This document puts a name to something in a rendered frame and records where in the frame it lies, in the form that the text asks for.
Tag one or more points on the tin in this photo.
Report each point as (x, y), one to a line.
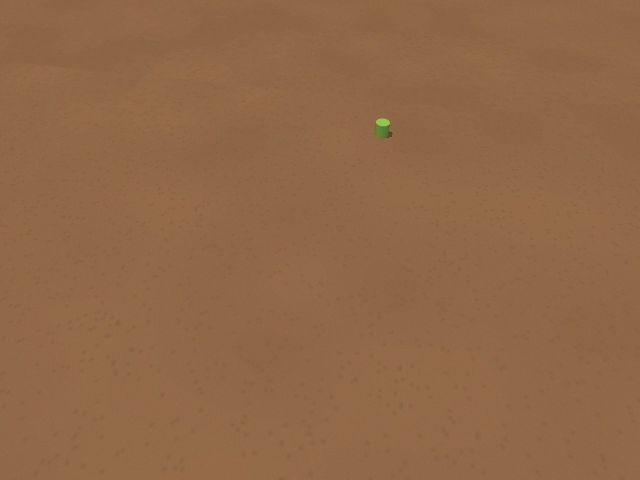
(382, 128)

